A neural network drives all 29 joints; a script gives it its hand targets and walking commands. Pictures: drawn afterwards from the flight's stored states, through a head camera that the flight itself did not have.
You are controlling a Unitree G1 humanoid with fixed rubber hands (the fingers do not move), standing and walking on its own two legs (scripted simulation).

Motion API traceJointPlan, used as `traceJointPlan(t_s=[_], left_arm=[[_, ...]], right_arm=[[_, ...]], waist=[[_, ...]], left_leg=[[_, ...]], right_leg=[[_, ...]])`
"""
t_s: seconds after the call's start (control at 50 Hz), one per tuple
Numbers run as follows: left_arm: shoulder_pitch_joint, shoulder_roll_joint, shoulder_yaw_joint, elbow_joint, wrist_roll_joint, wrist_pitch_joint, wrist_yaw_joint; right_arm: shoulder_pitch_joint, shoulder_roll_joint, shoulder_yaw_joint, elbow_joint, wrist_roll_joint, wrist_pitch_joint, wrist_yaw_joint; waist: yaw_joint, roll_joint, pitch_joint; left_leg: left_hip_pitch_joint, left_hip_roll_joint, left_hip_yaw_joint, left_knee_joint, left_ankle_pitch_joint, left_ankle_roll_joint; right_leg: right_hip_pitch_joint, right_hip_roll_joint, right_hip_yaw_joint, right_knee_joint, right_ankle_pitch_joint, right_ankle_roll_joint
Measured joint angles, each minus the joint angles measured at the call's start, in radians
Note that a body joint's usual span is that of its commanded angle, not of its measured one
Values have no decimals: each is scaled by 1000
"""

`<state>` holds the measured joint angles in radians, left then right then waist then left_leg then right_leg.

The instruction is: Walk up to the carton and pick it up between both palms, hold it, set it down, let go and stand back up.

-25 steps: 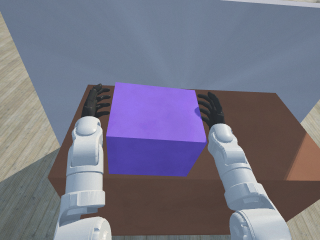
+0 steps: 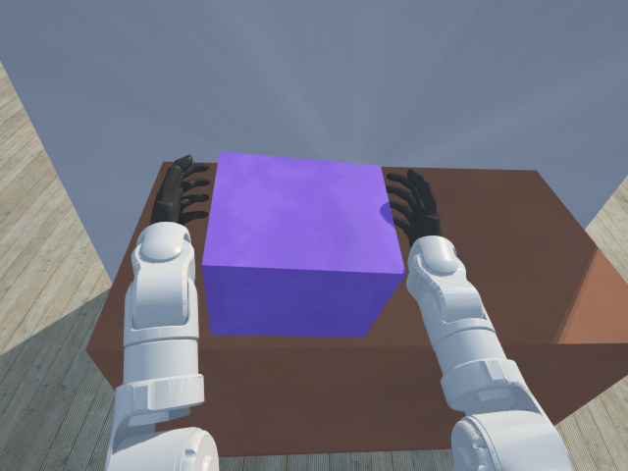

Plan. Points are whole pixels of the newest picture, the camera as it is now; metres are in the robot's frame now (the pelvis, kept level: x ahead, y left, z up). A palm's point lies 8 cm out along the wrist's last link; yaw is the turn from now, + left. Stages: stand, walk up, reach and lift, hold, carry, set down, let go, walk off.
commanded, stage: reach and lift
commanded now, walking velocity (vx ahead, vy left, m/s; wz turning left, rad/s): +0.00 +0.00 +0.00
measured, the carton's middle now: (296, 249) +0.39 -0.01 +0.09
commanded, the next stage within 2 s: hold in 0.44 s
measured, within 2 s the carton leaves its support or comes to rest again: neither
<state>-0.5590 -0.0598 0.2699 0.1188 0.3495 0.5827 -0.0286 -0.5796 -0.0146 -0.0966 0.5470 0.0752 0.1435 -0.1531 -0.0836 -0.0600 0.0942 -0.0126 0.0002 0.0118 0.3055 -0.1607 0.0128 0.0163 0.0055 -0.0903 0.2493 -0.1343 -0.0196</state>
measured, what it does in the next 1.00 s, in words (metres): stands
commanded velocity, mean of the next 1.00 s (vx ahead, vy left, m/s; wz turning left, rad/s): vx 0.00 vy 0.00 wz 0.00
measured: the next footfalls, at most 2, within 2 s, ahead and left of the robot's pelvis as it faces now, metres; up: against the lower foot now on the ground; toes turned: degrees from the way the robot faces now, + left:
none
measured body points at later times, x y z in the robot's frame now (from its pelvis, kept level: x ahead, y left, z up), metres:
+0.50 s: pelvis -0.01 -0.01 +0.00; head -0.03 +0.02 +0.45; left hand +0.38 +0.16 +0.17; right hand +0.37 -0.15 +0.16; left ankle +0.01 +0.11 -0.75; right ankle +0.01 -0.10 -0.75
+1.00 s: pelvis -0.01 +0.00 +0.00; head -0.05 +0.03 +0.45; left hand +0.35 +0.17 +0.19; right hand +0.36 -0.14 +0.18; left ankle +0.01 +0.11 -0.75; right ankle +0.01 -0.10 -0.75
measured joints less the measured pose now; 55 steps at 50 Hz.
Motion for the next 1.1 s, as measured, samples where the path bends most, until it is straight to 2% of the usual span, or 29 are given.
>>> traceJointPlan(t_s=[0.2, 0.38, 0.52, 0.78, 0.94, 1.02, 1.1], left_arm=[[35, -6, 36, -37, 25, 35, -40], [-8, 14, 62, -11, 31, 49, -62], [-64, 26, 60, 25, 32, 52, -61], [22, -11, 28, -111, 45, 113, -31], [10, -5, 45, -116, 62, 159, -48], [38, 1, 20, -185, 55, 173, -41], [27, -7, 31, -162, 54, 165, -44]], right_arm=[[12, -11, 77, -29, 40, 34, -41], [-23, 27, 31, -11, -6, 37, -36], [-52, 43, -23, 8, -42, 21, -15], [-20, -23, 83, -41, 68, 45, -24], [-41, 7, 50, -32, 41, 85, -11], [-27, 12, 52, -84, 60, 85, -9], [-24, 14, 42, -87, 44, 92, -7]], waist=[[-10, -3, -10], [5, -19, -1], [3, -19, 6], [0, -6, -3], [14, -19, 0], [0, -13, 15], [-11, -6, 12]], left_leg=[[44, 13, 0, -2, -11, -12], [37, 6, -11, -15, 14, -14], [13, -3, -10, -20, 28, -6], [63, 3, 10, 8, -13, 2], [71, 1, 3, -8, 5, -2], [62, 3, -6, -3, 10, -5], [62, 4, -6, -6, 15, -7]], right_leg=[[44, 13, 1, -4, -9, -12], [30, 6, -12, 9, -4, -15], [2, -4, -14, 14, 4, -9], [65, 2, 4, -2, -5, 1], [67, 0, -5, 3, -3, -5], [67, 2, -15, -4, 5, -7], [64, 2, -16, 0, 7, -9]])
